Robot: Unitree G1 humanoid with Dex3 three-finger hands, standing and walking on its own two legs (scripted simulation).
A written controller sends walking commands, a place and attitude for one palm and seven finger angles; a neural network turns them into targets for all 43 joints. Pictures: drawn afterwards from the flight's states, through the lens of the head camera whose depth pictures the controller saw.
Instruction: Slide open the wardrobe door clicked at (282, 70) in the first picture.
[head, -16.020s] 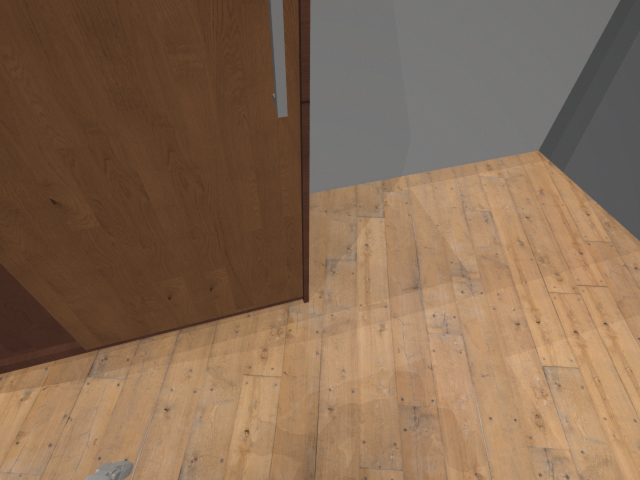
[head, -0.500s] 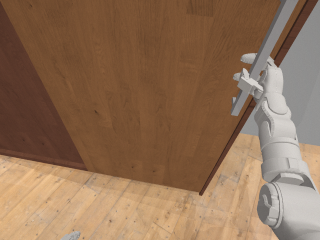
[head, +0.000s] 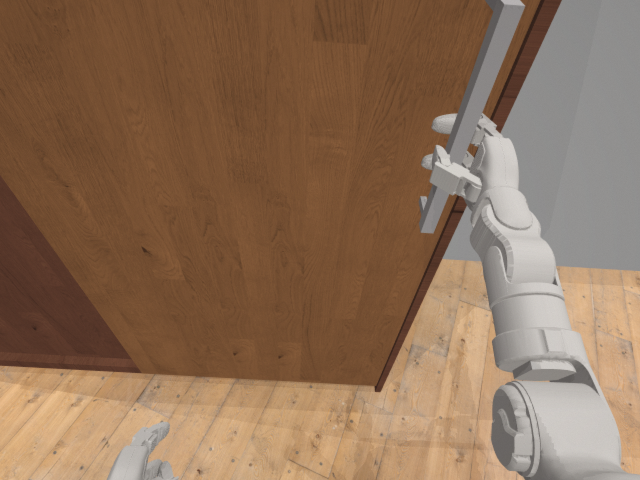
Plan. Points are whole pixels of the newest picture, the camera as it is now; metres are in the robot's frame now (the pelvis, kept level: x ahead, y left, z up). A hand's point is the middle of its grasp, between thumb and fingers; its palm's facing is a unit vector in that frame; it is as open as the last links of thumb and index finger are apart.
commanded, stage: tug the door sideways, standing still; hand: right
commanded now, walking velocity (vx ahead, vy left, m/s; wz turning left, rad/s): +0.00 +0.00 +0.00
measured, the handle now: (454, 132) +0.49 -0.13 +0.21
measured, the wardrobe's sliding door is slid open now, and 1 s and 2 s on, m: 0.00 0.01 0.25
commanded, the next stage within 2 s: step sideways, sliding the door along in 0.40 s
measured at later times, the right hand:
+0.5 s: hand (433, 170) +0.44 -0.10 +0.19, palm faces +0.07 +1.00 -0.05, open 5.8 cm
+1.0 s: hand (426, 173) +0.44 -0.10 +0.18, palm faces +0.16 +0.98 -0.08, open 6.1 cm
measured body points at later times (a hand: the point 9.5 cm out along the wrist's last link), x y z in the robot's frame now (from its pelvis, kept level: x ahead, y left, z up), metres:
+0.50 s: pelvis -0.04 -0.01 -0.01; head -0.01 +0.00 +0.44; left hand +0.04 +0.24 -0.14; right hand +0.43 -0.15 +0.20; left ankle -0.09 +0.12 -0.74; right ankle -0.02 -0.14 -0.74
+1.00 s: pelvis -0.01 +0.04 -0.02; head +0.06 +0.06 +0.42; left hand +0.13 +0.28 -0.15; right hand +0.43 -0.15 +0.19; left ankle -0.06 +0.13 -0.68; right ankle +0.00 -0.10 -0.74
